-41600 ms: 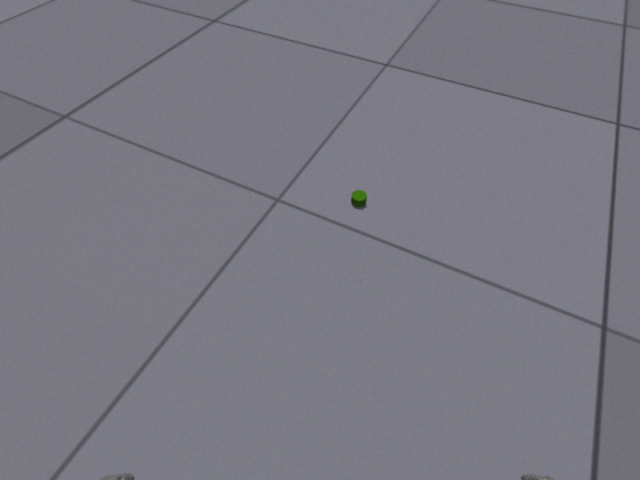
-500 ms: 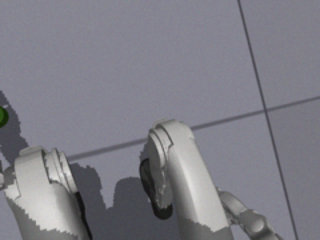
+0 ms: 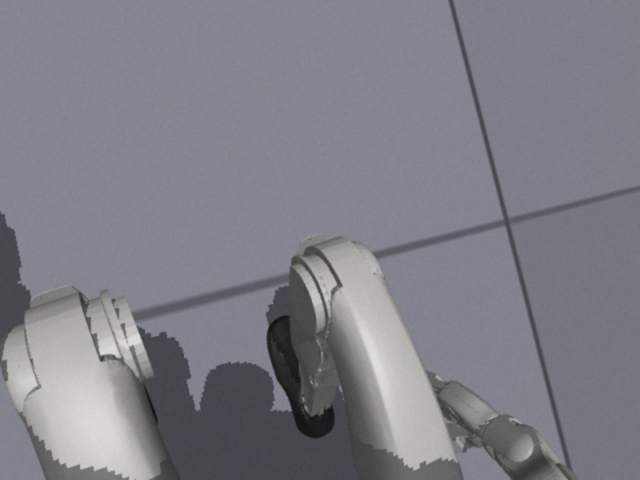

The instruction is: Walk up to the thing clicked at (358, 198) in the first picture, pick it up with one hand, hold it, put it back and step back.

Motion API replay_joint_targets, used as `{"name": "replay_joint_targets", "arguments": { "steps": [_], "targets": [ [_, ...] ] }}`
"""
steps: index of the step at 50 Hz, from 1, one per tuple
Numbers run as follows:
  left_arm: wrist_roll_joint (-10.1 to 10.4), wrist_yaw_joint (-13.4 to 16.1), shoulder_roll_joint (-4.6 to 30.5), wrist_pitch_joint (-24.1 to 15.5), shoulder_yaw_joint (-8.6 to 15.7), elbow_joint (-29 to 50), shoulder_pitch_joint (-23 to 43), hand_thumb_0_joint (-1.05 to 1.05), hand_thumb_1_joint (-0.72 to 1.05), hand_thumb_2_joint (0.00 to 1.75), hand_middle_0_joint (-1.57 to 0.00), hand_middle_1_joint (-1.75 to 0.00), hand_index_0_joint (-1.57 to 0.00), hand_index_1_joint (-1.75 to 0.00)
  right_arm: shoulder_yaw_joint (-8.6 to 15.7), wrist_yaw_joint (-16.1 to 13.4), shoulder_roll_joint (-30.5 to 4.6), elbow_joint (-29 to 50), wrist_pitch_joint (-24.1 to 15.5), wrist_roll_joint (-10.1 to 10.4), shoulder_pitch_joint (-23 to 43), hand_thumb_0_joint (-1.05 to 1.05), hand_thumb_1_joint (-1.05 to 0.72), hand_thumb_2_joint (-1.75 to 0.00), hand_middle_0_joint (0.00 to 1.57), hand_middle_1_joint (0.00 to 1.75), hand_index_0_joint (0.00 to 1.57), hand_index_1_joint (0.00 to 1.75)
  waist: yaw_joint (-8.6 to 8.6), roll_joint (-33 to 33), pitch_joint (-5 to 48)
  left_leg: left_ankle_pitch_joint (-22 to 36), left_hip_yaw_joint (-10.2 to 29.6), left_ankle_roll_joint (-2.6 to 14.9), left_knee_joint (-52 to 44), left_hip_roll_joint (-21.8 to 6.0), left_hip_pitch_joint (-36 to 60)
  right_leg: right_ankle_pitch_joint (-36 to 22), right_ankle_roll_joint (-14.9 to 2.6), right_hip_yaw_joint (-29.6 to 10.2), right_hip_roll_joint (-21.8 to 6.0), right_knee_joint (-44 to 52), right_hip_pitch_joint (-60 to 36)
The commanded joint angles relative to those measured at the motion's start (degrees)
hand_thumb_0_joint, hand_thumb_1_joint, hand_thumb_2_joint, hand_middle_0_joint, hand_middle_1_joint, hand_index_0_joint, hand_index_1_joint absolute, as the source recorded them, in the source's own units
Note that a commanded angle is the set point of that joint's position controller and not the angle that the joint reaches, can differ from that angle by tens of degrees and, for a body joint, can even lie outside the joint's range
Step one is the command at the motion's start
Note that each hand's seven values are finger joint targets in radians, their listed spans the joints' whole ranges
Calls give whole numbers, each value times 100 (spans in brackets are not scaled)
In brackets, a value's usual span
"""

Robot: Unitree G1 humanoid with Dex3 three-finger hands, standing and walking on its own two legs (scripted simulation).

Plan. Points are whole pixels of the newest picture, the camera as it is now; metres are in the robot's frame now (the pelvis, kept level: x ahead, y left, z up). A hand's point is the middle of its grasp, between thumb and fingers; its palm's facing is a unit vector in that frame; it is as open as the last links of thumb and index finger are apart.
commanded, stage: rest palm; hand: left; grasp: from above
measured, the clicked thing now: out of the picture +0.40 +0.33 -0.28
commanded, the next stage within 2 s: close in 0.74 s
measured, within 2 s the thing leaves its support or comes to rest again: neither
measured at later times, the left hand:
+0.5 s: hand out of the picture +0.38 +0.34 -0.25, palm faces -0.42 -0.14 -0.90, open 13.8 cm
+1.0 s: hand out of the picture +0.37 +0.33 -0.26, palm faces -0.44 -0.16 -0.88, open 12.9 cm
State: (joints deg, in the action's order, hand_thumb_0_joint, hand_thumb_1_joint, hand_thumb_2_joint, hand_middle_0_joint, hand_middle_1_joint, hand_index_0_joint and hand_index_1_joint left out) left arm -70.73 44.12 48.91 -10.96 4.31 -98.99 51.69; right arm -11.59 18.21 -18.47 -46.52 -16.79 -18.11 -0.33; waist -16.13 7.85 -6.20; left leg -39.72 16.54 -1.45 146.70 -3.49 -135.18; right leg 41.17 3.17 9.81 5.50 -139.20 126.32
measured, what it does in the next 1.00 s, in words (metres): stands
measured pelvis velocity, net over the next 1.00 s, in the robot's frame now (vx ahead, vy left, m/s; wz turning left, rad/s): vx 0.00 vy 0.00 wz -0.02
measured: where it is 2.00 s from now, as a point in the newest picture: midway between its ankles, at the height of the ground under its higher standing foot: (230, 425)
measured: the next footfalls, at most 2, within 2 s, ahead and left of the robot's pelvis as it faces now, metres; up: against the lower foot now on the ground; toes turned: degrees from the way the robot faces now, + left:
none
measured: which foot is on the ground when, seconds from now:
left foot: down 0.00-1.00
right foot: down 0.00-1.00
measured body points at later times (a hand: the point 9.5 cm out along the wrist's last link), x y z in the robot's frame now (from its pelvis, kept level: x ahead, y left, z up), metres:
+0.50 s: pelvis +0.00 +0.00 +0.00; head +0.25 +0.14 +0.35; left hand +0.39 +0.34 -0.20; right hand +0.10 -0.24 -0.07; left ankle +0.07 +0.14 -0.26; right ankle +0.10 -0.12 -0.26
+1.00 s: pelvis +0.00 +0.00 +0.00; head +0.24 +0.15 +0.35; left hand +0.39 +0.33 -0.21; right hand +0.10 -0.24 -0.06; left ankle +0.07 +0.14 -0.26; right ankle +0.10 -0.12 -0.26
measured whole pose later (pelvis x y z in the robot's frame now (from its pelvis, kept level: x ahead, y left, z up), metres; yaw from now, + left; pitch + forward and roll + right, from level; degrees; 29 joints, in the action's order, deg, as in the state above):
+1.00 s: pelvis +0.00 +0.00 +0.00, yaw -1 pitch +23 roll -14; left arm -68.1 41.5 51.6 -13.1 1.8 -97.9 50.1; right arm -17.0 18.2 -18.3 -43.5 -19.2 -18.1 0.5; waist -16.6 10.1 -9.5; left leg -40.4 18.6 -1.5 147.3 -3.5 -132.7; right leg 40.8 3.6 11.4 6.2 -138.0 123.2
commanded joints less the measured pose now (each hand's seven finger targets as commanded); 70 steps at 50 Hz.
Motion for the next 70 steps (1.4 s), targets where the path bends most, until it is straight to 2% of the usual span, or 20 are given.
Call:
{"name": "replay_joint_targets", "arguments": {
  "steps": [1, 6, 9, 15, 20, 25, 26, 31, 34, 36, 39, 41, 50, 55, 56, 58, 60, 61, 64, 70],
  "targets": [
    [262, -98, 892, 152, 107, 270, 1401, 0, -49, 92, -6, -103, -7, -102, 419, 42, -1657, 15, -187, 106, -1002, 0, -90, -90, 20, 30, 20, 30, -342, -2389, 3125, 612, -667, 171, -1350, -66, 2621, -1214, -377, 543, 116, 1339, -1426],
    [347, -430, 866, -1, -70, 392, 1417, 0, -47, 89, -6, -107, -9, -104, 310, -20, -1599, 74, -231, 147, -896, 0, -90, -90, 20, 30, 20, 30, -253, -2631, 3287, 768, -615, 122, -1432, -84, 2906, -1377, -403, 602, 135, 1257, -1610],
    [234, -430, 962, -158, -54, 464, 1266, 0, -46, 87, -6, -108, -9, -104, 234, -50, -1644, 130, -185, 128, -852, 0, -90, -90, 20, 30, 20, 30, -220, -2805, 3459, 1058, -651, 87, -1420, -88, 3064, -1675, -413, 665, 190, 1198, -1786],
    [26, -46, 1116, -292, 88, 534, 1057, 0, -47, 90, -6, -105, -9, -102, 145, -12, -1759, 149, -173, 82, -794, 0, -90, -90, 20, 30, 20, 30, -228, -2839, 3263, 1283, -714, 64, -1348, -103, 3039, -1866, -398, 713, 259, 1183, -1853],
    [54, 236, 1070, -177, 27, 550, 1044, 0, -46, 89, -6, -104, -9, -102, 180, 37, -1805, 84, -217, 32, -826, 0, -90, -90, 20, 30, 20, 30, -331, -2641, 3073, 1108, -696, 93, -1297, -104, 2784, -1719, -366, 681, 240, 1281, -1813],
    [279, 103, 1155, -7, 76, 542, 1269, 0, -45, 92, -8, -105, -9, -102, 260, 24, -1870, 109, -295, 79, -915, 0, -89, -90, 20, 30, 20, 30, -410, -2342, 3053, 718, -634, 129, -1336, -132, 2644, -1305, -353, 635, 212, 1434, -1710],
    [318, 12, 1072, 6, -31, 603, 1292, 0, -45, 93, -8, -105, -10, -103, 288, 20, -1808, 141, -324, 117, -847, 0, -90, -90, 20, 30, 20, 30, -394, -2402, 2969, 621, -641, 128, -1309, -115, 2660, -1248, -359, 585, 185, 1376, -1653],
    [469, -307, 1062, -9, -76, 358, 1163, 0, -41, 88, -11, -102, -13, -100, 165, -52, -1730, 149, -338, 128, -837, 0, -90, -90, 20, 30, 20, 30, -343, -2364, 2896, 529, -604, 130, -1414, -111, 2644, -1148, -362, 618, 178, 1402, -1666],
    [433, -414, 998, -103, -184, 403, 1125, 0, -39, 86, -12, -101, -15, -99, 92, -51, -1745, 231, -326, 136, -877, 0, -90, -90, 20, 30, 20, 30, -341, -2431, 3046, 801, -570, 123, -1357, -117, 2787, -1422, -357, 698, 203, 1317, -1759],
    [392, -356, 1073, -208, -188, 607, 1148, 0, -39, 86, -12, -101, -14, -99, 76, -61, -1815, 214, -314, 142, -789, 0, -89, -90, 20, 30, 20, 30, -283, -2687, 3183, 995, -525, 72, -1415, -138, 3011, -1587, -389, 742, 230, 1239, -1809],
    [326, -276, 895, -255, -284, 482, 1038, 0, -36, 82, -13, -100, -16, -97, 39, -52, -1810, 228, -279, 71, -733, 0, -89, -90, 20, 30, 20, 30, -394, -2717, 3114, 1132, -567, 66, -1385, -137, 3002, -1753, -380, 778, 265, 1261, -1882],
    [374, -275, 894, -254, -295, 472, 1046, 0, -37, 88, -16, -99, -17, -97, 12, -56, -1809, 250, -267, 100, -774, 0, -90, -90, 20, 30, 20, 30, -431, -2534, 2960, 1025, -607, 91, -1347, -128, 2874, -1712, -354, 758, 245, 1345, -1876],
    [243, 67, 911, -162, -282, 651, 1076, 0, -20, 70, -23, -94, -27, -89, 34, -22, -1897, 307, -354, 62, -589, 0, -88, -90, 20, 30, 20, 30, -419, -2666, 2792, 624, -476, 14, -1545, -162, 2982, -1316, -379, 817, 210, 1306, -1608],
    [248, 161, 961, 48, -186, 593, 1092, 0, -16, 67, -26, -90, -31, -85, 63, 14, -1895, 316, -372, 76, -722, 0, -89, -90, 20, 30, 20, 30, -451, -2669, 2867, 783, -594, 38, -1466, -152, 2892, -1463, -356, 744, 267, 1420, -1722],
    [267, 157, 1160, 78, -82, 660, 1150, 0, -16, 67, -27, -89, -31, -85, 142, 10, -1951, 249, -360, 104, -758, 0, -89, -90, 20, 30, 20, 30, -407, -2783, 2813, 752, -629, 35, -1454, -147, 2891, -1435, -366, 680, 252, 1418, -1745],
    [350, 61, 804, 172, -263, 538, 1136, 0, -15, 66, -28, -89, -32, -84, 89, 46, -1846, 311, -413, 125, -760, 0, -89, -90, 20, 30, 20, 30, -506, -2578, 2878, 869, -609, 56, -1366, -150, 2864, -1560, -339, 711, 254, 1408, -1753],
    [433, 37, 1057, 149, -105, 735, 1291, 0, -13, 64, -29, -88, -34, -83, 169, 26, -1942, 208, -415, 135, -825, 0, -89, -90, 20, 30, 20, 30, -429, -2732, 2840, 781, -583, 49, -1457, -156, 2850, -1448, -361, 677, 252, 1446, -1734],
    [474, -32, 730, 195, -249, 491, 1215, 0, -12, 64, -30, -87, -35, -82, 145, 29, -1863, 287, -438, 150, -828, 0, -89, -90, 20, 30, 20, 30, -495, -2552, 2833, 762, -543, 53, -1472, -148, 2838, -1439, -361, 720, 225, 1443, -1731],
    [568, -237, 649, 146, -447, 506, 1263, 0, -7, 60, -34, -84, -39, -79, 102, 37, -1834, 294, -469, 150, -835, 0, -89, -90, 20, 30, 20, 30, -556, -2436, 2830, 666, -543, 86, -1438, -133, 2787, -1383, -342, 744, 230, 1493, -1728],
    [590, -419, 713, -28, -473, 441, 1054, 0, -1, 54, -37, -83, -43, -77, 44, -3, -1864, 289, -403, 204, -846, 0, -89, -90, 20, 30, 20, 30, -433, -2519, 3039, 997, -542, 73, -1475, -141, 2952, -1694, -354, 756, 249, 1425, -1950]
  ]
}}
